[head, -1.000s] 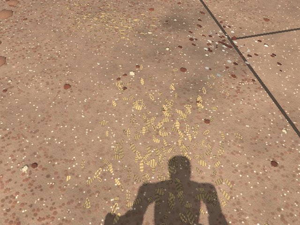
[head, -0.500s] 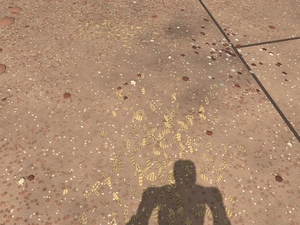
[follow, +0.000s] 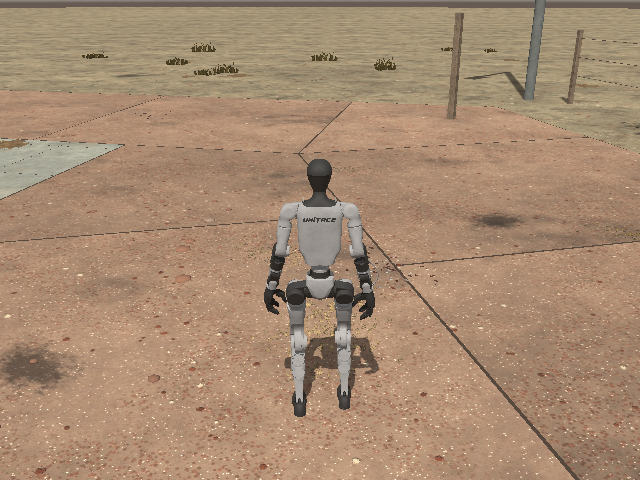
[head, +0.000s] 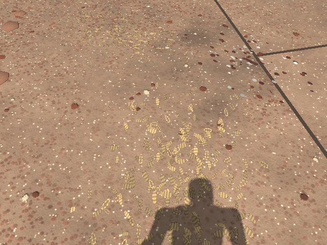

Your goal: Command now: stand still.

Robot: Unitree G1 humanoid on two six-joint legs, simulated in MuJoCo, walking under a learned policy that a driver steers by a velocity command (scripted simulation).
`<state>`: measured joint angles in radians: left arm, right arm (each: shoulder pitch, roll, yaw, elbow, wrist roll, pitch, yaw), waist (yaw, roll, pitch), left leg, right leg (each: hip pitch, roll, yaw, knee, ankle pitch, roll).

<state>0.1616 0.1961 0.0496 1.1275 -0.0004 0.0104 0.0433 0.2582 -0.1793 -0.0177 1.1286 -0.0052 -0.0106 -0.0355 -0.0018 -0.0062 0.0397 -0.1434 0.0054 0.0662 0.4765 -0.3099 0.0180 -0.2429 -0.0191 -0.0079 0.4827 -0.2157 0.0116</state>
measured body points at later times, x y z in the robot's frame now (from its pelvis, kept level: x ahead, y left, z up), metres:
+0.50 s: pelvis +0.00 +0.01 +0.00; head +0.01 +0.01 +0.45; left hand +0.02 +0.25 -0.16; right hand -0.01 -0.23 -0.16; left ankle -0.03 +0.10 -0.74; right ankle +0.03 -0.13 -0.74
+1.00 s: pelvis +0.03 +0.00 +0.00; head +0.03 -0.01 +0.45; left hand +0.06 +0.25 -0.15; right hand -0.02 -0.25 -0.16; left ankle -0.03 +0.10 -0.74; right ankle +0.01 -0.12 -0.70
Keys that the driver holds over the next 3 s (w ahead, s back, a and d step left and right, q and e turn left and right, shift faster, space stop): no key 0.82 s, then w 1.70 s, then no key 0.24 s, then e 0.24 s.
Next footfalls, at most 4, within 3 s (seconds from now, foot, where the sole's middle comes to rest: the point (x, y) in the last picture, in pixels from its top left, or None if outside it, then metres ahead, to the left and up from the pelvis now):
1.14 right None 0.15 -0.15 -0.77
1.66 left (152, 240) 0.53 0.07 -0.77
2.22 right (206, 174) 0.84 -0.17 -0.77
2.72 left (157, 128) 1.12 0.06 -0.77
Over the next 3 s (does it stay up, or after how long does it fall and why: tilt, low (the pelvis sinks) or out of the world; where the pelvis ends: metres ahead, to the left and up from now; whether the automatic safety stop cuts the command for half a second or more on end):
stays up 0.99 -0.04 0.00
